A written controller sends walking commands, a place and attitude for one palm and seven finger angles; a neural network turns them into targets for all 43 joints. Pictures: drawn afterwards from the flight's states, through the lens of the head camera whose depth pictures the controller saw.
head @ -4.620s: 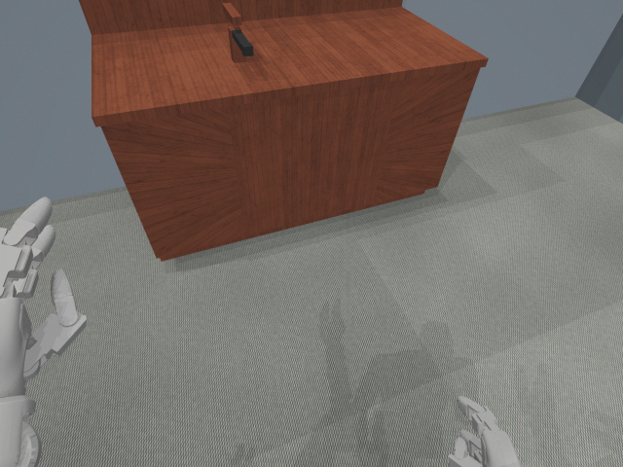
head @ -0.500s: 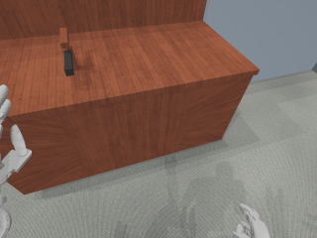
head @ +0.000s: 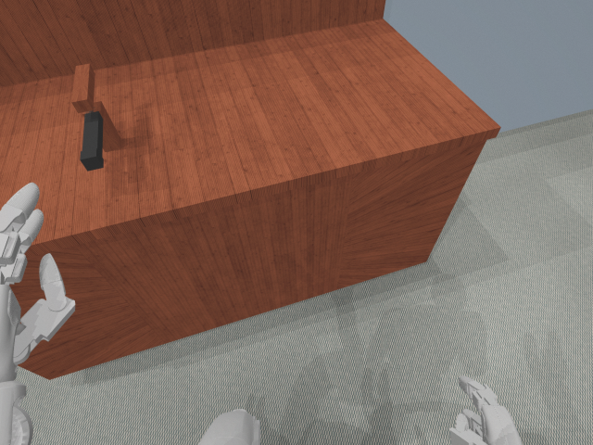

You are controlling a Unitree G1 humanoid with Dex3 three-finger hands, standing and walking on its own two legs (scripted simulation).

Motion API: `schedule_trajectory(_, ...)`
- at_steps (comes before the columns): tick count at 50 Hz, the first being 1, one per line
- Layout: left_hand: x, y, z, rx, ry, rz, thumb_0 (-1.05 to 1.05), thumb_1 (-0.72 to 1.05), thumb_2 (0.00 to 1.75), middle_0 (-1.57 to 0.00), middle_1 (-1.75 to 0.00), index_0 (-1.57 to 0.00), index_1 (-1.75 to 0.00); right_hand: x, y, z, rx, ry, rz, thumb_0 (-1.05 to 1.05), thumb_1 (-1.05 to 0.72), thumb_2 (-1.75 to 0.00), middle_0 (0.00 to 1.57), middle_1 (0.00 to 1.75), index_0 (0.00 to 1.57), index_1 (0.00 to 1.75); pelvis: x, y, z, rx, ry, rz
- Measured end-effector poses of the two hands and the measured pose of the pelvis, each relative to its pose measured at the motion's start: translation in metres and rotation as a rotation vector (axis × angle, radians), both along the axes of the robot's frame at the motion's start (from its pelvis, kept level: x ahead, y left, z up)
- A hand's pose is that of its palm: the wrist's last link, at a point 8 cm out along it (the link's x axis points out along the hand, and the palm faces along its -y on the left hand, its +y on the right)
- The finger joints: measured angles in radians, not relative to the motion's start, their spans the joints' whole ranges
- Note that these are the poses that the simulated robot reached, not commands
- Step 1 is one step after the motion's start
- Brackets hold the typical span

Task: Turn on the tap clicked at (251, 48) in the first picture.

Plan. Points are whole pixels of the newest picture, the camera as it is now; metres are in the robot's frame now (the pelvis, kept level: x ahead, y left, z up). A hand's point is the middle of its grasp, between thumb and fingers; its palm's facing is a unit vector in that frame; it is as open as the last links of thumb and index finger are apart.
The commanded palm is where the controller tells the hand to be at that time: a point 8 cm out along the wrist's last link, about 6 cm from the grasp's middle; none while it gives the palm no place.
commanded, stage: take the last steps up to it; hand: left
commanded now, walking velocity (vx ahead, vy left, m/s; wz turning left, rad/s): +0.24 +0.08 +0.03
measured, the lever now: (92, 159) +0.56 +0.41 +0.03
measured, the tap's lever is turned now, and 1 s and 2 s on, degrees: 0 0 0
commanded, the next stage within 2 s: come to a stop and stand still in 0.58 s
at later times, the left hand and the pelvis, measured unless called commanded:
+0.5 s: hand (63, 226) +0.30 +0.25 +0.19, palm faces +0.39 -0.81 -0.44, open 7.5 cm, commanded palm +0.25 +0.30 +0.18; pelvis +0.09 +0.02 +0.00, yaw +0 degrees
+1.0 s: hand (68, 205) +0.33 +0.27 +0.17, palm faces +0.38 -0.82 -0.42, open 7.5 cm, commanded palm +0.28 +0.31 +0.18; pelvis +0.12 +0.03 -0.01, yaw -1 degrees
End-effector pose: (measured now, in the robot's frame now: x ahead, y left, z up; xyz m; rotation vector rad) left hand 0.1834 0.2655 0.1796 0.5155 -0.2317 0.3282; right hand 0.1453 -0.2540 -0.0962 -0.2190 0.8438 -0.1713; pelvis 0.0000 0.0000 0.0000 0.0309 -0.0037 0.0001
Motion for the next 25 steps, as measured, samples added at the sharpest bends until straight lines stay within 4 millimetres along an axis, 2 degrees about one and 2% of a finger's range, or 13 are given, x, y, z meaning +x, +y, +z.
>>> schedule_trajectory(4, 0.013, 0.000, 0.016, 0.046, -0.049, -0.043, 0.02, 0.88, 0.89, -0.22, -0.30, -0.21, -0.30, 0.015, -0.010, 0.014, -0.053, -0.019, -0.012, 0.01, -0.90, -0.89, 0.20, 0.30, 0.20, 0.30, 0.016, 0.002, 0.002, 0.001, 0.004, -0.001)
schedule_trajectory(7, 0.022, 0.010, 0.023, 0.064, -0.091, -0.040, 0.02, 0.88, 0.89, -0.22, -0.30, -0.21, -0.30, 0.029, -0.006, 0.018, -0.069, -0.038, -0.022, 0.01, -0.90, -0.89, 0.20, 0.30, 0.20, 0.30, 0.030, 0.009, 0.000, -0.007, 0.001, -0.004)
schedule_trajectory(11, 0.039, 0.034, 0.014, 0.041, -0.140, -0.008, 0.01, 0.88, 0.89, -0.22, -0.30, -0.21, -0.30, 0.050, 0.012, 0.015, -0.068, -0.070, -0.034, 0.01, -0.90, -0.89, 0.20, 0.30, 0.20, 0.30, 0.054, 0.022, -0.011, -0.020, -0.014, -0.009)
schedule_trajectory(15, 0.062, 0.049, -0.001, -0.019, -0.136, 0.028, 0.01, 0.89, 0.89, -0.21, -0.30, -0.21, -0.30, 0.071, 0.043, 0.013, -0.014, -0.095, -0.014, 0.01, -0.90, -0.89, 0.20, 0.30, 0.20, 0.30, 0.065, 0.028, -0.012, -0.015, -0.023, -0.006)
schedule_trajectory(20, 0.074, 0.039, 0.007, -0.028, -0.122, -0.006, 0.02, 0.89, 0.89, -0.21, -0.30, -0.20, -0.30, 0.089, 0.079, 0.012, 0.078, -0.105, 0.055, 0.01, -0.90, -0.89, 0.20, 0.30, 0.20, 0.30, 0.074, 0.028, -0.005, -0.035, -0.011, 0.004)
schedule_trajectory(25, 0.072, 0.025, 0.021, 0.046, -0.100, -0.020, 0.02, 0.89, 0.89, -0.21, -0.30, -0.21, -0.30, 0.101, 0.087, 0.006, 0.134, -0.099, 0.089, 0.01, -0.90, -0.89, 0.21, 0.30, 0.20, 0.30, 0.086, 0.019, -0.003, -0.039, -0.002, 0.000)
